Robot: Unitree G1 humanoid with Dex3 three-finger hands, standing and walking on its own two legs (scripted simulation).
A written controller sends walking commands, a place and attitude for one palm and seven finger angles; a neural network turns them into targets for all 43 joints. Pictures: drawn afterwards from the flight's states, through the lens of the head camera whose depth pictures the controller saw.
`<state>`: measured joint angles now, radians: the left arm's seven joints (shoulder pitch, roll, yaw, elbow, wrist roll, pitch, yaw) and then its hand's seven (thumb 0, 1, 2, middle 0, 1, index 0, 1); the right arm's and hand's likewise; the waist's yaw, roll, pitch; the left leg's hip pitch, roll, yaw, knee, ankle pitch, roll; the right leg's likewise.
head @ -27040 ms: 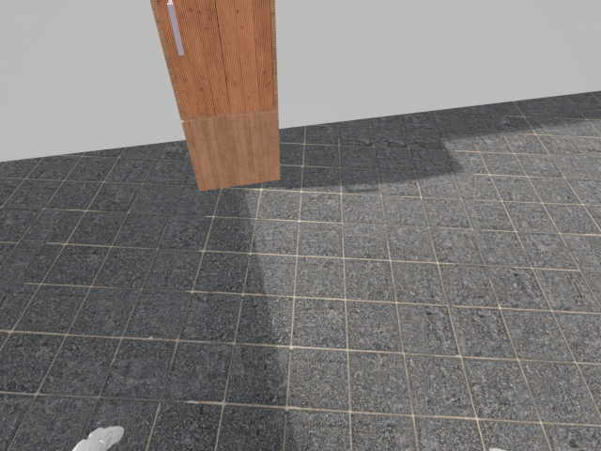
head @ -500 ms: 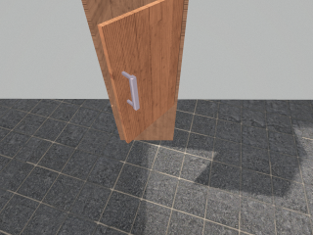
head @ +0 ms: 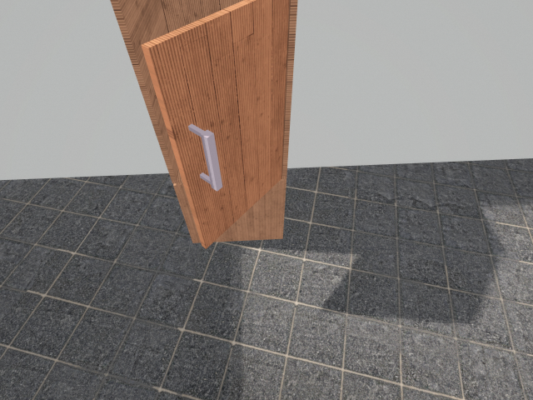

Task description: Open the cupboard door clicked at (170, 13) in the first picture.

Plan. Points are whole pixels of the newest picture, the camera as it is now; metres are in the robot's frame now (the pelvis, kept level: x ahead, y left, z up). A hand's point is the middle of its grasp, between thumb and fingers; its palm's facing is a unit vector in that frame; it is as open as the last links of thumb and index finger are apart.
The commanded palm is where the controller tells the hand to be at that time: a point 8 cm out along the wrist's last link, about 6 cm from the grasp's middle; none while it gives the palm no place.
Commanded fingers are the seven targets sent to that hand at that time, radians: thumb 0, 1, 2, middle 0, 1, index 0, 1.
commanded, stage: walk to a spot facing it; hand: left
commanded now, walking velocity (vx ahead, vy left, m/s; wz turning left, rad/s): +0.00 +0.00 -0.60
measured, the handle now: (206, 158) +0.57 +0.17 +0.00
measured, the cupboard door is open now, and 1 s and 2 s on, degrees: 48 48 48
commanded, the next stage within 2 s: none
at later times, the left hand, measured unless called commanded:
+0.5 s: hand out of the picture +0.04 +0.16 -0.16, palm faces -0.22 -0.93 -0.28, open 7.4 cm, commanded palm none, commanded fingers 0.00 0.90 0.90 -0.20 -0.30 -0.20 -0.30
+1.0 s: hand (220, 377) +0.19 +0.10 -0.17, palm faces -0.54 -0.79 -0.29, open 7.4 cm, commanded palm none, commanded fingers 0.00 0.90 0.90 -0.20 -0.30 -0.20 -0.30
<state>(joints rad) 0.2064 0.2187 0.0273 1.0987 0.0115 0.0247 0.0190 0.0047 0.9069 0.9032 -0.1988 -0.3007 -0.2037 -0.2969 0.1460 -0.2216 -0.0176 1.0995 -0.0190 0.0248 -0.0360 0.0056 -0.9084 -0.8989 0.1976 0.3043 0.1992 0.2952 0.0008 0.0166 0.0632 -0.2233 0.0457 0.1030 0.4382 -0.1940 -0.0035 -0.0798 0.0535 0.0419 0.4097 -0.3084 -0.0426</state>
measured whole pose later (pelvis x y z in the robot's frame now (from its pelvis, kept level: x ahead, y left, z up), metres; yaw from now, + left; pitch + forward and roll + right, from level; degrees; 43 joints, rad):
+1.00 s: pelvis -0.03 -0.04 -0.02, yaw -35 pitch +2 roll -1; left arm 0.15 0.29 0.08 0.87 0.02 0.03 -0.04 0.01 0.91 0.90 -0.20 -0.30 -0.20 -0.30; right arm 0.20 -0.25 -0.05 0.89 -0.02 0.04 -0.03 0.01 -0.90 -0.90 0.20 0.30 0.20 0.30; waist 0.01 0.01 0.11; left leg -0.34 0.13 0.05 0.83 -0.50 -0.07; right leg -0.36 0.00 0.00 0.63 -0.31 0.00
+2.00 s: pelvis +0.13 -0.26 -0.01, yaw -67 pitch +1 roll -1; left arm 0.28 0.22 0.07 1.04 0.03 0.00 -0.04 0.01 0.91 0.90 -0.20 -0.30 -0.20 -0.30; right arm 0.19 -0.17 -0.02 0.90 -0.05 -0.08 0.00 0.00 -0.91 -0.90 0.20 0.30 0.20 0.30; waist 0.00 -0.04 0.05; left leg -0.34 0.09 0.12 0.60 -0.27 0.01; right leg -0.38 0.00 -0.01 1.09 -0.43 -0.03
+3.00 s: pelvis +0.23 -0.68 +0.00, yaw -65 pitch +0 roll -1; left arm 0.15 0.18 0.05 0.99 0.02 -0.01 -0.01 0.01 0.91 0.90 -0.20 -0.30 -0.20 -0.30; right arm 0.27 -0.18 -0.03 1.05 -0.02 -0.02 -0.02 0.00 -0.94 -0.90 0.20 0.30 0.20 0.30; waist -0.01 0.00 0.08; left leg -0.28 0.02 0.03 0.49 -0.22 0.02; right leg -0.45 -0.08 -0.06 0.78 -0.32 0.05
